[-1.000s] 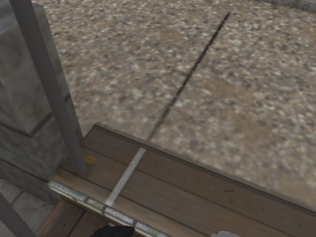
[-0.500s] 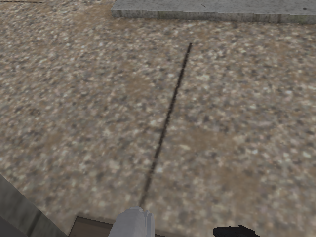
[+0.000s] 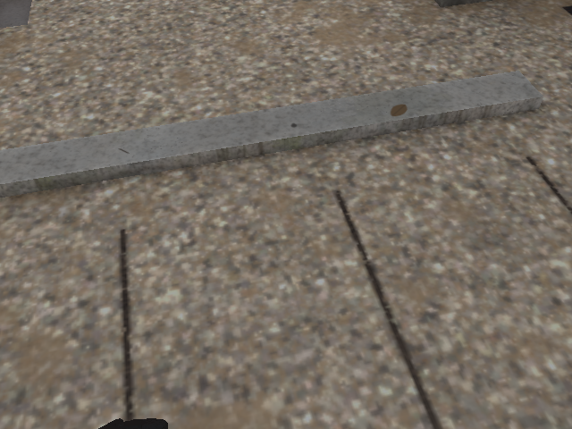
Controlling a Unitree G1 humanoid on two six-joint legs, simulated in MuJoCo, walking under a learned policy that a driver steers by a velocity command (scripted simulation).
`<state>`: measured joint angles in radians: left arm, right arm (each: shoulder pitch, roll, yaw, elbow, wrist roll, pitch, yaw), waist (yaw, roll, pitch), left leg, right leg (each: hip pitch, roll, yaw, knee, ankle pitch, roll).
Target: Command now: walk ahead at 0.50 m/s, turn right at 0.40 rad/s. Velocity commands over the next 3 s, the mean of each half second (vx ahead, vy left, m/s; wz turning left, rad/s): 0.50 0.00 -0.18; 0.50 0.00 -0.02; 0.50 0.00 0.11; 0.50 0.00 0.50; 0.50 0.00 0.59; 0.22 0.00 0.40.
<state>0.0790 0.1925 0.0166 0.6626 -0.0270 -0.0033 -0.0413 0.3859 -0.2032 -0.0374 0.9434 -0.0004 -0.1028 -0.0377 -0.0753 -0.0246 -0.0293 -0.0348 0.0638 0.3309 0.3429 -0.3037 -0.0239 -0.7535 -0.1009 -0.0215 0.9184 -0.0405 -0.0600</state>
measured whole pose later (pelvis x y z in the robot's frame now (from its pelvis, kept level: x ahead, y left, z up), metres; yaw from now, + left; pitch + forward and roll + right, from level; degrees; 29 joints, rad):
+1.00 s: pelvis +0.60 +0.00 +0.01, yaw -3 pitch +3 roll +1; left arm 0.12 0.24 0.06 0.72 -0.01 -0.06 0.02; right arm 0.34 -0.23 -0.05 0.91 0.01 -0.09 0.01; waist -0.07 -0.04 -0.02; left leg -0.11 -0.06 0.06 0.25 -0.19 0.06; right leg -0.72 -0.13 0.05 0.79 0.01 0.00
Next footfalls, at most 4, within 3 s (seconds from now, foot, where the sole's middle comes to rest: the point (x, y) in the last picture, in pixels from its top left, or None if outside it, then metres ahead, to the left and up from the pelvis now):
0.12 right None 0.23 -0.14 -0.77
0.64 left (249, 405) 0.60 0.09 -0.77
1.20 right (340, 301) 0.87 -0.17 -0.77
1.76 left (247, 228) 1.16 0.08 -0.77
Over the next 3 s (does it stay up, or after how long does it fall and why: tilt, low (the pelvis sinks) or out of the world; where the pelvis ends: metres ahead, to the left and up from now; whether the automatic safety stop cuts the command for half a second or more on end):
stays up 1.54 0.18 0.04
